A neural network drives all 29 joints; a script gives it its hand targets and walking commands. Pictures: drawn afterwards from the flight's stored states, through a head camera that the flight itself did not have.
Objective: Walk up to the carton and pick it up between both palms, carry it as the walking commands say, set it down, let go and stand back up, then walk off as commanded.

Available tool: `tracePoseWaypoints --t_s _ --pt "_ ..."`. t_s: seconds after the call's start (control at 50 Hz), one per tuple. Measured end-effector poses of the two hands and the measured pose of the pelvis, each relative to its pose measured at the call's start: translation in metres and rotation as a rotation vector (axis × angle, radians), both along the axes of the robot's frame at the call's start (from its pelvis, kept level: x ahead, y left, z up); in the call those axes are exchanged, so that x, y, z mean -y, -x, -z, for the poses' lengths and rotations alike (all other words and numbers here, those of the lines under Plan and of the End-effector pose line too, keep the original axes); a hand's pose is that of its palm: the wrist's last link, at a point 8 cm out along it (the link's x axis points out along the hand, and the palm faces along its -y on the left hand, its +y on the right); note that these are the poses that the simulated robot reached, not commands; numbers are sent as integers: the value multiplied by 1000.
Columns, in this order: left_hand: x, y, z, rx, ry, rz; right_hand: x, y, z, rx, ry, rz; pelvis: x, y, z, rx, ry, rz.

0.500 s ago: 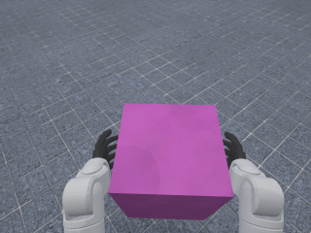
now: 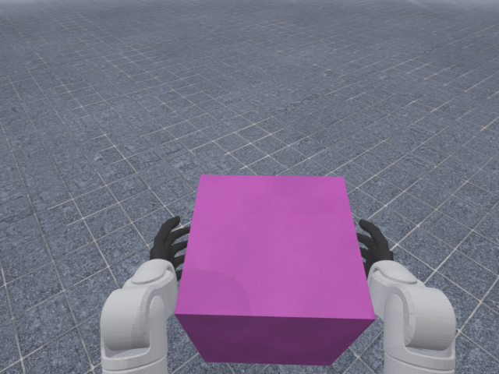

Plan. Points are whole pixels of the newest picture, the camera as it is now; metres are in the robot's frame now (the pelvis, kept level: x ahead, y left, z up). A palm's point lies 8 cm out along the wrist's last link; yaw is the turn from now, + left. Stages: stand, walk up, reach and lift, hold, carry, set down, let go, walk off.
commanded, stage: carry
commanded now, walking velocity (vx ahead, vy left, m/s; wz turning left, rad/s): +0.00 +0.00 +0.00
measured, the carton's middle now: (269, 276) +0.27 +0.00 +0.06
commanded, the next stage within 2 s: hold in 0.64 s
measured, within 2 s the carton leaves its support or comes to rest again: neither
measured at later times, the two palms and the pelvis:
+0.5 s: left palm (166, 271) +0.25 +0.15 +0.11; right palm (377, 274) +0.25 -0.15 +0.11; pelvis +0.00 +0.00 +0.00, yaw +0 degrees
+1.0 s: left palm (167, 311) +0.24 +0.17 +0.00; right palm (351, 314) +0.24 -0.13 +0.00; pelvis -0.01 -0.01 +0.00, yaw +1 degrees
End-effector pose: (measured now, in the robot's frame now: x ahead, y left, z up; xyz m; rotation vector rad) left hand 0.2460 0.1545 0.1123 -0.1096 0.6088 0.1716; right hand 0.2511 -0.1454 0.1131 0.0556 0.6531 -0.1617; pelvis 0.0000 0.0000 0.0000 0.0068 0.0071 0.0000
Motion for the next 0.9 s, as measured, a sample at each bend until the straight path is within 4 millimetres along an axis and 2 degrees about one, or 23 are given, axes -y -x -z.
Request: tracePoseWaypoints --t_s 0.66,0.7,0.76,0.84,0.9 --pt "1 -1 10 -42 -3 4 1 -1 10 -40 1 0 1 1 0 6 -1 -1" --pt "-1 -9 25 -45 -14 21 0 -9 25 -34 6 -14 1 4 -1 42 -2 -14" --pt "-4 -15 63 -87 -52 39 -3 -16 66 -72 24 -34 3 4 -1 64 -5 -25" --pt "-3 -2 94 -153 -105 88 -2 2 103 -139 39 -48 6 3 -1 64 -9 -25" --pt "-4 4 103 -162 -148 118 -3 11 114 -149 37 -49 8 4 -1 66 -12 -25"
